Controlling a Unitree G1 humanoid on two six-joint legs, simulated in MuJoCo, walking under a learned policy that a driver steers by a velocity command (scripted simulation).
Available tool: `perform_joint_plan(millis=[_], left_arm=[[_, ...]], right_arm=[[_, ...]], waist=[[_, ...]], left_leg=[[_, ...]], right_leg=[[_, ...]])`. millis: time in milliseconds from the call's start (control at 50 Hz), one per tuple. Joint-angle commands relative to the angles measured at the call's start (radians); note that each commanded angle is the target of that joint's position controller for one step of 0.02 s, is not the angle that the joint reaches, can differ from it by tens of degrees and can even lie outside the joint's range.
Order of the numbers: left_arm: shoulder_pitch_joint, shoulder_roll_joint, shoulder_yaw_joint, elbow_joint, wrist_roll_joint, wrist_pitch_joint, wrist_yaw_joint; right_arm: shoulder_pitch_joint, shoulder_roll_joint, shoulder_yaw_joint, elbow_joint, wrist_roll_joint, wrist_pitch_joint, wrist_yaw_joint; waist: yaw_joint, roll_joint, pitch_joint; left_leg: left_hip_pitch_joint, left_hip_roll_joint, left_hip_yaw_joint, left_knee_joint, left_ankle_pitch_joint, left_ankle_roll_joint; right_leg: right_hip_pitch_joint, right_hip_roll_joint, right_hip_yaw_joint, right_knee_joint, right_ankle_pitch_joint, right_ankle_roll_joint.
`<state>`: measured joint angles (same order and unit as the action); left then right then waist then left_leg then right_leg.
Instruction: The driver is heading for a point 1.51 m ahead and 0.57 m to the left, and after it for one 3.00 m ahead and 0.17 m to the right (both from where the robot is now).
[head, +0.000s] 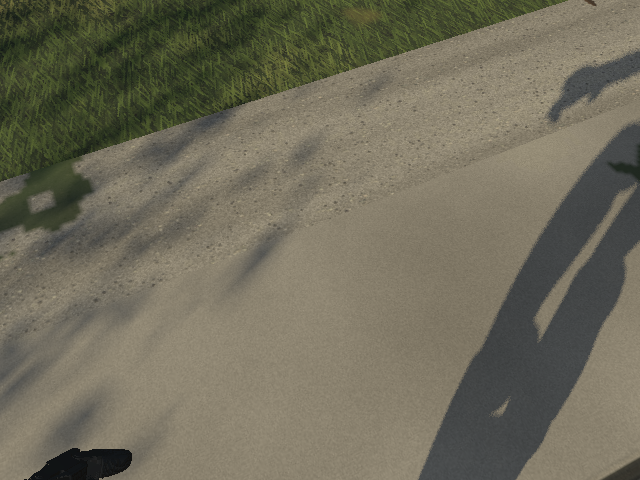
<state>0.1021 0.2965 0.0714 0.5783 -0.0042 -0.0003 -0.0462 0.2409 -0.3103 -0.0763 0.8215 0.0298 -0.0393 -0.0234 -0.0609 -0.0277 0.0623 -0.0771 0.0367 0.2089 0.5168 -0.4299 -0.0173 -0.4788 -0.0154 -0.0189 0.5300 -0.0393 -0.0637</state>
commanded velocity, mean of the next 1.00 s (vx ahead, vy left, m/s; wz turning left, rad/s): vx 0.33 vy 0.00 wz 0.36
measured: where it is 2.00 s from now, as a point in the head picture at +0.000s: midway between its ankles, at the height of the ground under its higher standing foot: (145, 333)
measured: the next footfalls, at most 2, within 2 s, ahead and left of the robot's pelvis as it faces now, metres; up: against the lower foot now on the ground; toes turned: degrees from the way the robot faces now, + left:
left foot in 0.44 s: +0.09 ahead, +0.14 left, +0.00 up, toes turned +11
right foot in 0.86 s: +0.47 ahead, +0.00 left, +0.00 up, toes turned +25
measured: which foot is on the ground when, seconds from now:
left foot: down 0.00-0.00, up 0.02-0.42, down 0.44-0.88, up 0.90-1.00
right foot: down 0.00-0.44, up 0.46-0.84, down 0.86-1.00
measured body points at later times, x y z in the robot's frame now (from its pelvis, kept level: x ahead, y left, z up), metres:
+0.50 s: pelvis +0.10 +0.04 +0.01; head +0.10 +0.07 +0.46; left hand +0.22 +0.34 -0.10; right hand +0.17 -0.25 -0.10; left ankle +0.05 +0.13 -0.72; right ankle +0.12 -0.09 -0.69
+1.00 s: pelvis +0.35 +0.07 +0.01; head +0.38 +0.09 +0.46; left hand +0.38 +0.38 -0.09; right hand +0.52 -0.17 -0.11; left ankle +0.19 +0.15 -0.63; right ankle +0.43 -0.02 -0.72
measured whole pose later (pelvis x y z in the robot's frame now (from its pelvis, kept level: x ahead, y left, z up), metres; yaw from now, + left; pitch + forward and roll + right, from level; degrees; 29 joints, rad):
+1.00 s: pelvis +0.35 +0.07 +0.01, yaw +27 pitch +2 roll -2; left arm 0.11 0.25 0.06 0.77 0.00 -0.10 -0.02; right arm 0.34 -0.30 -0.07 0.80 0.03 -0.04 -0.02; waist -0.03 0.04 0.04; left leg -0.41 0.03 -0.08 1.19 -0.40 0.02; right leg -0.31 0.03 -0.05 0.45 -0.17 -0.01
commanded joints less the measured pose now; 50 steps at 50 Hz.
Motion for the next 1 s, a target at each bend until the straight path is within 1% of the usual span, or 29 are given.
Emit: perform_joint_plan(millis=[20, 40, 60, 80, 100, 160, 200, 240, 320, 380, 420, 440, 460, 480, 500, 520, 560, 660, 760, 820, 840, 860, 880, 900, 920, 940, 960, 980, 1000], left_arm=[[0.202, 0.254, 0.068, -0.044, 0.025, -0.006, 0.047], [0.192, 0.170, 0.036, -0.064, 0.032, -0.013, 0.040], [0.155, 0.091, 0.012, -0.049, 0.027, -0.018, 0.030], [0.108, 0.054, -0.003, -0.023, 0.013, -0.023, 0.026], [0.067, 0.037, -0.012, -0.009, 0.013, -0.024, 0.027], [-0.022, 0.076, 0.002, 0.025, 0.046, -0.027, 0.037], [-0.011, 0.105, 0.015, 0.044, 0.039, -0.029, 0.047], [0.013, 0.162, 0.037, 0.065, 0.018, -0.025, 0.059], [0.014, 0.144, 0.041, 0.095, -0.006, -0.041, 0.067], [-0.041, 0.137, 0.047, 0.096, -0.022, -0.036, 0.061], [-0.073, 0.092, 0.039, 0.094, -0.027, -0.028, 0.059], [-0.086, 0.025, 0.023, 0.081, -0.017, -0.027, 0.053], [-0.132, 0.002, 0.013, 0.030, -0.018, -0.044, 0.047], [-0.166, 0.051, 0.022, 0.022, -0.034, -0.073, 0.040], [-0.135, 0.096, 0.034, 0.038, -0.042, -0.090, 0.032], [-0.121, 0.107, 0.039, 0.061, -0.023, -0.099, 0.033], [-0.139, 0.094, 0.039, 0.072, 0.009, -0.107, 0.033], [-0.229, 0.026, 0.016, 0.057, -0.008, -0.109, 0.017], [-0.306, 0.035, 0.008, 0.023, -0.020, -0.121, -0.001], [-0.203, 0.087, 0.026, 0.044, -0.021, -0.131, 0.004], [-0.088, 0.121, 0.044, 0.078, -0.016, -0.133, 0.013], [0.083, 0.165, 0.061, 0.113, -0.005, -0.134, 0.023], [0.247, 0.232, 0.074, 0.134, 0.011, -0.123, 0.035], [0.243, 0.232, 0.065, 0.152, 0.014, -0.118, 0.023], [0.171, 0.126, 0.039, 0.138, 0.002, -0.112, 0.025], [0.131, 0.077, 0.027, 0.137, -0.004, -0.106, 0.032], [0.090, 0.069, 0.023, 0.149, 0.004, -0.103, 0.032], [0.067, 0.048, 0.017, 0.159, 0.013, -0.104, 0.033], [0.052, 0.045, 0.016, 0.168, 0.019, -0.106, 0.034]], right_arm=[[0.077, -0.023, 0.018, -0.080, -0.077, -0.018, 0.021], [0.115, -0.091, 0.021, -0.043, -0.042, -0.017, 0.037], [0.025, -0.139, 0.003, -0.039, -0.001, -0.002, 0.041], [-0.025, -0.109, 0.012, -0.051, 0.001, 0.010, 0.036], [-0.047, -0.094, 0.015, -0.038, -0.010, 0.026, 0.024], [0.030, -0.070, 0.020, 0.001, -0.019, 0.061, 0.004], [0.029, -0.071, 0.021, 0.009, -0.020, 0.064, -0.002], [-0.020, -0.100, 0.012, -0.013, -0.017, 0.064, -0.003], [-0.053, -0.082, 0.006, -0.023, -0.016, 0.049, 0.008], [0.044, -0.057, 0.000, 0.032, -0.012, 0.042, 0.023], [0.171, -0.058, -0.009, 0.099, -0.014, 0.042, 0.028], [0.257, -0.109, -0.023, 0.119, -0.017, 0.035, 0.021], [0.262, -0.235, -0.044, 0.085, -0.017, 0.018, 0.020], [0.188, -0.209, -0.038, 0.053, -0.043, -0.007, 0.020], [0.121, -0.168, -0.026, 0.030, -0.041, -0.026, 0.016], [0.107, -0.141, -0.020, 0.022, -0.027, -0.034, 0.014], [0.133, -0.104, -0.008, 0.021, -0.014, -0.031, 0.006], [0.205, -0.119, -0.016, 0.020, -0.016, -0.025, -0.010], [0.254, -0.127, -0.026, 0.021, -0.002, -0.010, -0.016], [0.210, -0.141, -0.037, 0.004, -0.003, -0.002, -0.016], [0.187, -0.129, -0.034, -0.010, -0.006, -0.001, -0.015], [0.155, -0.105, -0.024, -0.039, -0.017, -0.001, -0.011], [0.190, -0.017, -0.001, -0.074, -0.038, -0.005, -0.011], [0.304, 0.009, 0.012, -0.098, 0.007, -0.021, -0.009], [0.259, -0.098, -0.014, -0.073, 0.028, -0.022, -0.008], [0.151, -0.126, -0.020, -0.090, 0.022, -0.020, -0.004], [0.104, -0.104, -0.020, -0.098, 0.009, -0.019, -0.004], [0.079, -0.094, -0.024, -0.107, -0.003, -0.015, -0.001], [0.087, -0.073, -0.023, -0.111, 0.000, -0.007, 0.006]], waist=[[0.062, -0.291, -0.330], [0.105, -0.178, -0.551], [0.121, -0.068, -0.434], [0.098, -0.035, -0.323], [0.080, -0.008, -0.259], [0.015, -0.077, -0.192], [0.038, -0.086, -0.203], [0.066, -0.115, -0.165], [0.060, -0.089, -0.104], [-0.002, -0.063, -0.103], [-0.049, 0.009, -0.072], [-0.057, 0.187, -0.062], [-0.053, 0.321, 0.009], [-0.041, 0.237, 0.043], [0.005, 0.211, 0.063], [0.013, 0.170, 0.043], [0.009, 0.130, 0.004], [-0.023, 0.143, -0.006], [-0.047, 0.170, 0.022], [0.021, 0.209, -0.013], [0.080, 0.202, -0.081], [0.163, 0.171, -0.219], [0.188, -0.035, -0.406], [0.116, -0.382, -0.491], [0.122, -0.226, -0.317], [0.134, -0.122, -0.190], [0.108, -0.039, -0.122], [0.089, -0.048, -0.089], [0.069, -0.067, -0.073]], left_leg=[[-0.483, -0.027, -0.072, 0.689, -0.293, -0.021], [-0.472, -0.020, -0.284, 0.802, -0.315, -0.028], [-0.494, 0.032, -0.294, 0.776, -0.242, -0.029], [-0.512, 0.061, -0.285, 0.680, -0.197, -0.032], [-0.474, 0.085, -0.289, 0.595, -0.166, -0.040], [-0.238, 0.056, -0.244, 0.401, -0.049, -0.071], [-0.211, 0.047, -0.215, 0.337, 0.036, -0.057], [-0.275, 0.038, -0.189, 0.355, 0.030, -0.024], [-0.332, 0.062, -0.197, 0.281, 0.011, 0.040], [-0.173, 0.028, -0.126, 0.109, 0.093, 0.089], [-0.042, -0.013, -0.116, -0.037, 0.089, 0.132], [0.037, 0.139, -0.377, -0.177, -0.087, 0.197], [0.104, 0.317, -0.845, -0.344, -0.291, 0.342], [0.072, 0.350, -0.933, -0.425, -0.351, 0.366], [0.074, 0.320, -0.841, -0.406, -0.251, 0.321], [0.091, 0.281, -0.743, -0.377, -0.119, 0.280], [0.099, 0.220, -0.617, -0.364, 0.073, 0.234], [0.030, 0.137, -0.465, -0.331, 0.320, 0.201], [0.012, 0.158, -0.518, -0.276, 0.335, 0.196], [0.010, 0.171, -0.543, -0.191, 0.510, 0.166], [-0.013, 0.127, -0.514, -0.080, 0.645, 0.141], [-0.119, 0.069, -0.479, 0.138, 0.631, 0.106], [-0.360, -0.038, -0.396, 0.472, 0.286, 0.060], [-0.604, -0.100, -0.383, 0.731, -0.171, 0.037], [-0.693, -0.017, -0.399, 0.825, -0.104, 0.033], [-0.691, 0.025, -0.357, 0.810, -0.018, 0.037], [-0.647, 0.059, -0.340, 0.769, 0.043, 0.039], [-0.617, 0.086, -0.342, 0.721, 0.078, 0.041], [-0.578, 0.104, -0.339, 0.698, 0.096, 0.043]], right_leg=[[0.730, -0.329, 0.433, 0.038, 0.961, -0.266], [0.720, -0.435, 0.580, -0.044, 0.725, -0.375], [0.624, -0.356, 0.446, -0.077, 0.582, -0.317], [0.527, -0.293, 0.353, -0.101, 0.445, -0.250], [0.422, -0.263, 0.307, -0.131, 0.345, -0.208], [0.171, -0.202, 0.158, -0.208, 0.263, -0.178], [0.164, -0.206, 0.147, -0.262, -0.048, -0.177], [0.175, -0.245, 0.207, -0.332, -0.381, -0.176], [0.226, -0.285, 0.224, -0.387, -0.515, -0.142], [0.180, -0.246, 0.114, -0.348, -0.506, -0.099], [0.092, -0.171, 0.006, -0.177, -0.537, -0.042], [-0.047, -0.082, -0.109, 0.139, -0.510, 0.022], [-0.357, 0.070, -0.076, 0.364, -0.555, 0.072], [-0.428, 0.022, 0.065, 0.454, -0.498, 0.054], [-0.445, -0.017, 0.090, 0.451, -0.373, 0.044], [-0.426, -0.033, 0.080, 0.426, -0.294, 0.047], [-0.353, -0.036, 0.074, 0.338, -0.163, 0.069], [-0.185, 0.026, 0.042, 0.090, 0.031, 0.104], [-0.091, 0.039, 0.048, -0.043, 0.046, 0.099], [0.071, 0.044, 0.043, -0.072, -0.014, 0.063], [0.232, 0.051, 0.028, -0.098, -0.012, 0.034], [0.499, -0.032, 0.095, -0.062, -0.023, -0.017], [0.837, -0.252, 0.374, -0.053, -0.158, -0.088], [0.945, -0.427, 0.830, -0.224, -0.361, -0.216], [0.813, -0.392, 0.744, -0.261, -0.472, -0.185], [0.668, -0.344, 0.541, -0.261, -0.398, -0.146], [0.532, -0.297, 0.423, -0.284, -0.267, -0.126], [0.456, -0.266, 0.342, -0.303, -0.172, -0.120], [0.401, -0.248, 0.275, -0.328, -0.124, -0.118]])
